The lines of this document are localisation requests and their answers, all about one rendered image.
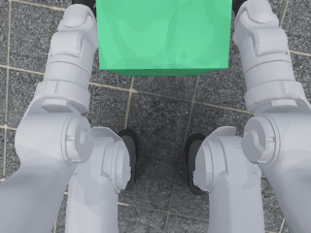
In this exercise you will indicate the carton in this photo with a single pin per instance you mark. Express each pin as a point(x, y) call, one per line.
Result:
point(163, 38)

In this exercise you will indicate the robot right shin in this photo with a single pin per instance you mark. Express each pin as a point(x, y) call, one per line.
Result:
point(223, 131)

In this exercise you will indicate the left robot upper arm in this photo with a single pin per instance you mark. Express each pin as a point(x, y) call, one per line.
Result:
point(50, 146)

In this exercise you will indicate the robot left forearm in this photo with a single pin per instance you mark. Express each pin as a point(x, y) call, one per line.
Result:
point(64, 88)

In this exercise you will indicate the right robot hand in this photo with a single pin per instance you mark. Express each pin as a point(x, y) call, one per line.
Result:
point(236, 4)

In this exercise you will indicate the robot left thigh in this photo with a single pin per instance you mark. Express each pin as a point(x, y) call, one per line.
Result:
point(93, 192)

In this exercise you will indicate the robot right forearm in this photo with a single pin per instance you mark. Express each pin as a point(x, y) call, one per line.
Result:
point(266, 62)

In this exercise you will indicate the left robot hand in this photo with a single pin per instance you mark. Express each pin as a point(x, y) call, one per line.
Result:
point(89, 3)

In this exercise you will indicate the right robot upper arm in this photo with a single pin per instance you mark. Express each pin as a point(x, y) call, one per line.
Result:
point(280, 143)

